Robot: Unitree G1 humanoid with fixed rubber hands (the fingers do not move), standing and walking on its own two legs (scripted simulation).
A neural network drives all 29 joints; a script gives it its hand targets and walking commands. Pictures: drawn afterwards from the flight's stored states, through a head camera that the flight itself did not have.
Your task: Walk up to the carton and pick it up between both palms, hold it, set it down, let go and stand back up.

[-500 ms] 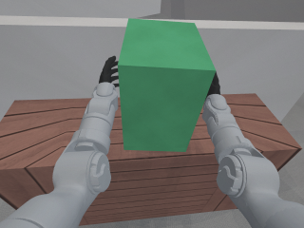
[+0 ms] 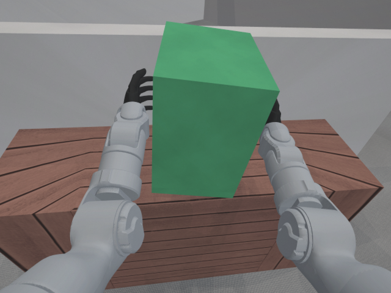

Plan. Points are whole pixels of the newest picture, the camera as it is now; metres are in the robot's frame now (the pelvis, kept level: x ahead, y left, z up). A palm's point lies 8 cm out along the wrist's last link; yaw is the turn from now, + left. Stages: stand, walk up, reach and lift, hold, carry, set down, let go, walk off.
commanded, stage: reach and lift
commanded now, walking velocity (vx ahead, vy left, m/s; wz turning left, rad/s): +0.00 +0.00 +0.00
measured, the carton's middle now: (200, 113) +0.46 -0.03 +0.16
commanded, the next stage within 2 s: hold in 1.76 s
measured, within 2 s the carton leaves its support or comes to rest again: neither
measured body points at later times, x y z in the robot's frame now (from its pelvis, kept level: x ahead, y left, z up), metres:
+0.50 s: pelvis +0.00 +0.00 +0.00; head -0.07 +0.03 +0.44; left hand +0.41 +0.14 +0.24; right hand +0.39 -0.14 +0.23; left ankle +0.00 +0.10 -0.75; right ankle +0.02 -0.11 -0.75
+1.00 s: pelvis -0.02 +0.00 +0.00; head -0.08 +0.02 +0.44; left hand +0.39 +0.14 +0.25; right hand +0.38 -0.15 +0.24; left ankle +0.00 +0.10 -0.75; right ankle +0.02 -0.11 -0.75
